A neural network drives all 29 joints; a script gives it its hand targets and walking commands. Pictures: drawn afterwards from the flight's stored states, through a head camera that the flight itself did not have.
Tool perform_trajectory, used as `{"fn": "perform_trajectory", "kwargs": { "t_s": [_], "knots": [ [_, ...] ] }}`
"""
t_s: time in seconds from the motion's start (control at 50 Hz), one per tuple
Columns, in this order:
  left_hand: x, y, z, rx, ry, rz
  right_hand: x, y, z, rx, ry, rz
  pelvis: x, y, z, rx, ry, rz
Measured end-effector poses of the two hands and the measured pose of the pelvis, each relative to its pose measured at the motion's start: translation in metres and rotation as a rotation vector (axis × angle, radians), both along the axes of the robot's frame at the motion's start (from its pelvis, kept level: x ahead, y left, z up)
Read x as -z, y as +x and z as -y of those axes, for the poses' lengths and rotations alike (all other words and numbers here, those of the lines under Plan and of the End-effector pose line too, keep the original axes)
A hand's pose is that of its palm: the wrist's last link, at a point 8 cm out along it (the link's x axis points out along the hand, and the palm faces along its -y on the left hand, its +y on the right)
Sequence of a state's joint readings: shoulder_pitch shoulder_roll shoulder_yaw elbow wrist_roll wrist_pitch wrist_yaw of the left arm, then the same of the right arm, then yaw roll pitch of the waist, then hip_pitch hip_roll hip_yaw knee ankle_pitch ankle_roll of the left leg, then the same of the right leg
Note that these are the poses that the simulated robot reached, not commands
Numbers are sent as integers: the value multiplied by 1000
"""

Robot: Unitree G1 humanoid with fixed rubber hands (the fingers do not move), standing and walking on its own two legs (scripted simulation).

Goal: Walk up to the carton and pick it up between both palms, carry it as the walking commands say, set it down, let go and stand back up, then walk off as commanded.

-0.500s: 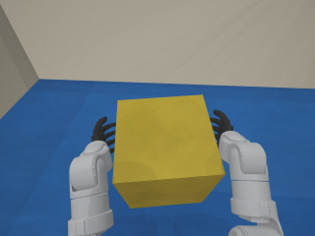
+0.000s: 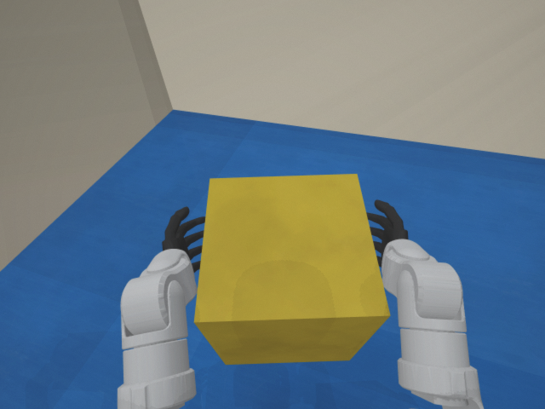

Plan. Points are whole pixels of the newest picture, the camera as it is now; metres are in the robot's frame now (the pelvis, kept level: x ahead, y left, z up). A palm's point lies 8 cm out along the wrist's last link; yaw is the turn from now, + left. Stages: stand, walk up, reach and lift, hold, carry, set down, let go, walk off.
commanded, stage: carry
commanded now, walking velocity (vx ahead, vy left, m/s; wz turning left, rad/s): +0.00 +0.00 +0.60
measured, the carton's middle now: (285, 277) +0.32 -0.01 +0.03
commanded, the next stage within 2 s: none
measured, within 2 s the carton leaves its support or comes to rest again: neither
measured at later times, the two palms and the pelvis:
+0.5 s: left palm (18, 351) +0.21 +0.32 +0.09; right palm (250, 264) +0.31 +0.04 +0.09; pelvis -0.04 +0.06 -0.01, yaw +18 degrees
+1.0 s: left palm (2, 379) +0.16 +0.28 +0.14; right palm (278, 282) +0.26 +0.00 +0.12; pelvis -0.08 +0.05 +0.01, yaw +19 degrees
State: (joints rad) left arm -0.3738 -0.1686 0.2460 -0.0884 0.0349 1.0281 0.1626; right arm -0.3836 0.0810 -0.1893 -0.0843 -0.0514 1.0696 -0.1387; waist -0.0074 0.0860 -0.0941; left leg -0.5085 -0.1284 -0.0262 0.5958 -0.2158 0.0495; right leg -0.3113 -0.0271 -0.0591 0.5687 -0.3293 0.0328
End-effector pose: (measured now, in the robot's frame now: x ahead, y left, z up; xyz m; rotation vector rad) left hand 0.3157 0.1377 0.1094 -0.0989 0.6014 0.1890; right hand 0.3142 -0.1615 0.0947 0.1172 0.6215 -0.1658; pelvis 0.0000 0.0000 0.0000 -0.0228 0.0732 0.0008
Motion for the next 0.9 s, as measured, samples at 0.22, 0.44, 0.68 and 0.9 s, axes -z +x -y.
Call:
{"fn": "perform_trajectory", "kwargs": {
  "t_s": [0.22, 0.44, 0.68, 0.9],
  "knots": [
    [6, -40, -80, -169, 7, 12, -5, 19, -85, -197, -34, 16, 10, -8, -31, -194, 38, 28],
    [23, -97, -176, -356, -62, -3, 11, 4, -192, -331, -25, -11, 7, -36, -61, -284, 21, 28],
    [-5, -123, -175, -355, -14, 35, -9, -20, -193, -361, -20, 34, 3, -58, -60, -332, 19, 19],
    [-24, -143, -153, -311, 13, 19, -27, -47, -168, -343, -30, 25, -4, -69, -59, -330, 24, 50]
  ]
}}
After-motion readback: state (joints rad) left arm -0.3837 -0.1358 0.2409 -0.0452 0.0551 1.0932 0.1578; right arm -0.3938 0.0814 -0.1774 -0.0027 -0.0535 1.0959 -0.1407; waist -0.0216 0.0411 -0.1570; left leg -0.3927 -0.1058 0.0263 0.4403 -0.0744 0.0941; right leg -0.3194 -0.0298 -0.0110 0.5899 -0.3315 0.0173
